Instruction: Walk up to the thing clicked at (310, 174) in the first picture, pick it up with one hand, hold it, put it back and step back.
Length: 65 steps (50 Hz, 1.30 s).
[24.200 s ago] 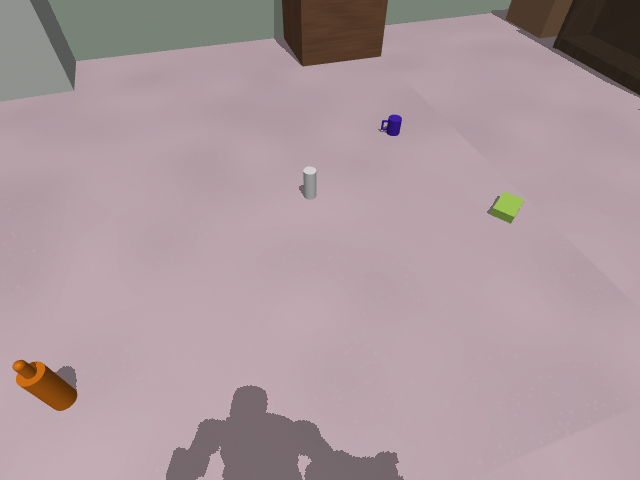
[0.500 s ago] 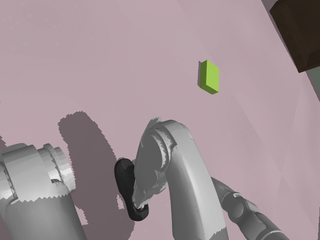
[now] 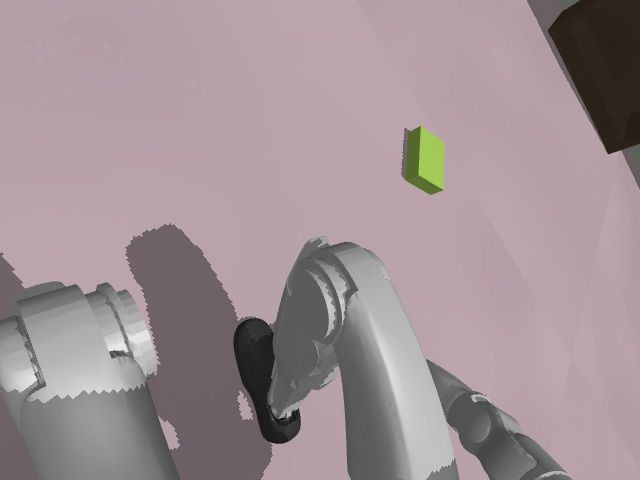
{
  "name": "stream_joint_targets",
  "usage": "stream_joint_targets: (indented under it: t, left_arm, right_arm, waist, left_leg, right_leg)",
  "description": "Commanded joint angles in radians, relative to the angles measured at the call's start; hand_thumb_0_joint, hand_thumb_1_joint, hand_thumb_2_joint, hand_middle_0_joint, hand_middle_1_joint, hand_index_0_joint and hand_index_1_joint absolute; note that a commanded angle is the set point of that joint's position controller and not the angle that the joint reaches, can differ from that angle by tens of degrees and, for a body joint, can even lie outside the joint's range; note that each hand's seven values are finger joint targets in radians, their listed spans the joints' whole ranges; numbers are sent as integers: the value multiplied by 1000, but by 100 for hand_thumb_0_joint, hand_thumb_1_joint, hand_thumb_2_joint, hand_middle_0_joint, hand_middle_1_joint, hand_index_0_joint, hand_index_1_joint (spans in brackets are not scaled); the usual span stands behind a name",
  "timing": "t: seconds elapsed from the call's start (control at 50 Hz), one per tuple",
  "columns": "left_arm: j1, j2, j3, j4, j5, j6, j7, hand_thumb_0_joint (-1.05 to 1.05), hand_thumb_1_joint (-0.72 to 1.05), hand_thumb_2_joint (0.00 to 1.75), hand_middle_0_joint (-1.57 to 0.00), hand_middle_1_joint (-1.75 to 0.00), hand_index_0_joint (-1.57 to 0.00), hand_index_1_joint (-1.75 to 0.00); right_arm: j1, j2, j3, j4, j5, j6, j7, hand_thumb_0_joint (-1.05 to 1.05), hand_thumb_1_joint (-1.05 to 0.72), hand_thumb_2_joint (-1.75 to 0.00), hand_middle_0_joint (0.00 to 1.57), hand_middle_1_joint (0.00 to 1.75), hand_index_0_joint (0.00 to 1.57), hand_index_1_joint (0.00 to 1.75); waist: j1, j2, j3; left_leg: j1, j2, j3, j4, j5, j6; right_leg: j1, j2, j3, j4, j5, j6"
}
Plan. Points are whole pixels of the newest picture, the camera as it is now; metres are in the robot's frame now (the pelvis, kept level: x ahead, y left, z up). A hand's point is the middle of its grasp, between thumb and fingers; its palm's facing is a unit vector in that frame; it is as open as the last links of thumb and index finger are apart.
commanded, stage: withdraw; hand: left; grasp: from the side
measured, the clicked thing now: out of the picture +0.43 +0.28 -0.21
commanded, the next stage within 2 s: rise in 0.06 s
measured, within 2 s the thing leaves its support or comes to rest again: neither
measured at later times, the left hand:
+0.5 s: hand out of the picture +0.34 +0.43 -0.02, palm faces +0.38 -0.84 -0.40, open 17.3 cm
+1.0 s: hand out of the picture +0.25 +0.32 +0.18, palm faces +0.36 -0.83 -0.43, open 17.1 cm
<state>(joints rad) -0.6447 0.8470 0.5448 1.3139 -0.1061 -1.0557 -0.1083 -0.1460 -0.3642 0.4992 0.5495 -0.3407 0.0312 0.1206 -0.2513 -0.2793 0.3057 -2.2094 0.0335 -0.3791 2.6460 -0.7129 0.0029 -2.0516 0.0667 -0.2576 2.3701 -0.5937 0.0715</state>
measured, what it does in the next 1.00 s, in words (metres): rises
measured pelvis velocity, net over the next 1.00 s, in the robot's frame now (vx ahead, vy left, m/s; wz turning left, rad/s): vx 0.05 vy -0.02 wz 0.25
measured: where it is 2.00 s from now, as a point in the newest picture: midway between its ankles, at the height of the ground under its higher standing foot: (198, 446)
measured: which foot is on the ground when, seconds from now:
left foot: down 0.00-1.00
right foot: down 0.00-1.00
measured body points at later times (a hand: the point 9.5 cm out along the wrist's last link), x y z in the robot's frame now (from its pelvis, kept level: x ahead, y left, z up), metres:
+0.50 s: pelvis +0.01 -0.01 +0.06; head +0.19 +0.13 +0.45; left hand +0.31 +0.47 +0.01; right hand +0.20 -0.23 -0.04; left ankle +0.08 +0.12 -0.26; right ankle +0.15 -0.12 -0.26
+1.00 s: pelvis +0.05 -0.02 +0.28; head +0.19 +0.05 +0.71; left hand +0.23 +0.36 +0.21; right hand +0.30 -0.22 +0.18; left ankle +0.08 +0.12 -0.26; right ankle +0.15 -0.12 -0.26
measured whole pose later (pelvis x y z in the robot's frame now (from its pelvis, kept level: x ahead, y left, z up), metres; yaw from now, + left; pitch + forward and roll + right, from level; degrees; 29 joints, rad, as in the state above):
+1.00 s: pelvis +0.05 -0.02 +0.28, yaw +14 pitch +28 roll -4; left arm 0.02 0.39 0.22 0.39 0.01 0.06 0.11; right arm 0.11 -0.24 0.00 0.51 0.05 0.07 -0.09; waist -0.05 0.01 -0.17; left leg -1.49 0.05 -0.06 1.63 -0.63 -0.01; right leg -1.45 -0.01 -0.06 1.58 -0.61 0.01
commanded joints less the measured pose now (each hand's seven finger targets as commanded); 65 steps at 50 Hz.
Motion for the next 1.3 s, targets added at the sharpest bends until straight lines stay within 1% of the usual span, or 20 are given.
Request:
stream_joint_targets:
  t: [0.0, 0.06, 0.14, 0.16, 0.18, 0.2, 0.22, 0.3, 0.34, 0.38, 0.48, 0.56, 0.64, 0.76, 0.82, 0.9, 0.92, 1.04, 1.2, 1.28]
  left_arm:
    - [-158, 208, 3, -306, -20, 7, -52, 0, -49, 11, -15, -9, -14, -10]
    - [-127, 99, -88, -367, -38, 94, -102, 0, -49, 10, -13, -9, -13, -9]
    - [-168, 68, -89, -357, -72, 184, -133, 0, -59, 6, -6, -6, -7, -4]
    - [-168, 68, -78, -363, -79, 193, -139, 0, -51, 8, -5, 0, -3, -1]
    - [-79, 232, -21, -259, 86, 260, -89, 0, -56, 7, -8, -4, -6, -5]
    - [-146, 188, -39, -347, 77, 283, -82, 0, -55, 8, -8, -5, -6, -6]
    - [-186, 210, -30, -413, 87, 300, -71, 0, -54, 8, -7, -5, -6, -5]
    - [-170, 257, -2, -538, 143, 428, -37, 0, -58, 8, -10, -7, -8, -8]
    - [-172, 233, -10, -586, 157, 489, -16, 0, -51, 8, -6, -6, -5, -6]
    - [-81, 228, 9, -579, 170, 552, 3, 0, -54, 6, -5, -6, -5, -6]
    - [41, 30, -90, -636, 175, 700, 34, 0, -49, 10, -7, -7, -7, -7]
    - [147, -41, -143, -799, 162, 807, 72, 0, -50, 9, -7, -7, -7, -7]
    - [281, -17, -129, -1015, 153, 895, 125, 0, -47, 11, -8, -8, -8, -8]
    - [425, -70, -122, -1122, 144, 982, 196, 0, -50, 8, -6, -6, -6, -6]
    - [520, -159, -169, -1111, 132, 1015, 215, 0, -48, 10, -6, -7, -6, -7]
    - [640, -285, -255, -1034, 121, 1069, 227, 0, -53, 7, -5, -6, -5, -6]
    - [599, -265, -255, -1120, 119, 1071, 232, 0, -53, 7, -5, -6, -5, -6]
    - [691, -339, -328, -1164, 112, 1136, 264, 0, -50, 9, -6, -6, -5, -6]
    - [905, -444, -424, -1236, 105, 1228, 297, 0, -55, 6, -5, -5, -5, -5]
    - [978, -481, -468, -1362, 99, 1258, 304, 0, -57, 4, -5, -5, -5, -5]
  right_arm:
    - [69, -362, -185, -11, 33, 18, -26, 0, -91, -90, 20, 30, 20, 30]
    - [101, -341, -235, -3, 76, 14, -29, 0, -90, -90, 20, 30, 20, 30]
    - [146, -326, -270, 9, 125, 6, -34, 0, -88, -90, 20, 30, 20, 30]
    - [154, -320, -275, 11, 132, 4, -33, 0, -85, -90, 20, 30, 20, 30]
    - [177, -260, -310, 34, 165, 23, -37, 0, -93, -92, 20, 30, 20, 30]
    - [176, -257, -321, 13, 174, 31, -38, 0, -94, -92, 20, 30, 20, 30]
    - [189, -259, -339, 8, 187, 36, -37, 0, -93, -92, 20, 30, 20, 30]
    - [236, -234, -406, -2, 232, 63, -47, 0, -98, -93, 20, 30, 20, 30]
    - [270, -214, -431, 4, 253, 73, -54, 0, -90, -90, 20, 30, 20, 30]
    - [283, -198, -454, 5, 272, 82, -61, 0, -90, -90, 20, 30, 20, 30]
    - [307, -162, -532, -20, 319, 92, -78, 0, -89, -90, 20, 30, 20, 30]
    - [316, -142, -562, -58, 353, 92, -93, 0, -89, -90, 20, 30, 20, 30]
    - [316, -115, -570, -96, 380, 88, -121, 0, -89, -90, 20, 30, 20, 30]
    - [309, -62, -563, -119, 393, 60, -176, 0, -90, -90, 20, 30, 20, 30]
    - [307, -38, -560, -129, 391, 41, -197, 0, -90, -90, 20, 30, 20, 30]
    - [335, -26, -557, -133, 391, 8, -214, 0, -90, -90, 20, 30, 20, 30]
    - [343, -18, -553, -136, 390, 0, -218, 0, -90, -90, 20, 30, 20, 30]
    - [356, -4, -543, -145, 389, -40, -242, 0, -90, -90, 20, 30, 20, 30]
    - [380, 19, -531, -176, 385, -77, -289, 0, -90, -90, 20, 30, 20, 30]
    - [385, 39, -518, -193, 381, -94, -307, 0, -90, -90, 20, 30, 20, 30]
  waist:
    - [-33, 748, -727]
    - [-29, 697, -722]
    - [-30, 577, -661]
    - [-22, 553, -663]
    - [82, 604, -732]
    - [67, 634, -750]
    - [78, 666, -783]
    - [120, 744, -898]
    - [122, 729, -929]
    - [151, 706, -940]
    - [162, 560, -968]
    - [176, 441, -1030]
    - [223, 417, -1085]
    - [220, 423, -1023]
    - [227, 412, -983]
    - [196, 375, -897]
    - [198, 377, -925]
    - [207, 371, -848]
    - [201, 357, -715]
    - [211, 359, -669]
  left_leg:
    - [511, 55, 115, -413, 184, -49]
    - [450, 43, 141, -418, 155, -35]
    - [343, 31, 145, -414, 62, -8]
    - [334, 30, 143, -415, 51, -5]
    - [392, 29, 178, -470, 59, -6]
    - [410, 36, 170, -497, 50, -10]
    - [425, 37, 173, -523, 19, -11]
    - [514, 34, 202, -602, 34, -12]
    - [533, 29, 218, -622, 65, -11]
    - [538, 23, 232, -640, 103, -9]
    - [568, 12, 253, -732, 49, 8]
    - [619, 4, 263, -820, 12, 21]
    - [733, 5, 271, -940, 4, 23]
    - [880, -2, 304, -1072, 95, 22]
    - [950, -5, 330, -1130, 182, 19]
    - [1035, -8, 347, -1215, 249, 20]
    - [1072, -9, 352, -1234, 288, 21]
    - [1250, -12, 355, -1405, 336, 13]
    - [1456, -18, 367, -1610, 419, 8]
    - [1547, -19, 370, -1694, 456, 3]
  right_leg:
    - [235, 26, -64, -128, 179, -95]
    - [204, 21, -47, -151, 169, -97]
    - [146, 15, -37, -175, 104, -94]
    - [151, 13, -35, -178, 95, -93]
    - [149, 7, -5, -208, 49, -99]
    - [128, 6, -2, -205, 37, -101]
    - [116, 4, 8, -205, 18, -104]
    - [109, -5, 44, -226, 21, -113]
    - [115, -9, 61, -249, 38, -115]
    - [110, -15, 76, -265, 48, -119]
    - [138, -25, 115, -384, -2, -117]
    - [273, -29, 142, -522, -38, -107]
    - [422, -35, 170, -634, -51, -101]
    - [612, -45, 206, -797, 13, -99]
    - [711, -48, 217, -879, 79, -99]
    - [839, -53, 221, -1004, 147, -94]
    - [903, -55, 224, -1032, 190, -92]
    - [1074, -62, 226, -1193, 230, -91]
    - [1309, -61, 217, -1399, 317, -80]
    - [1391, -56, 204, -1466, 346, -80]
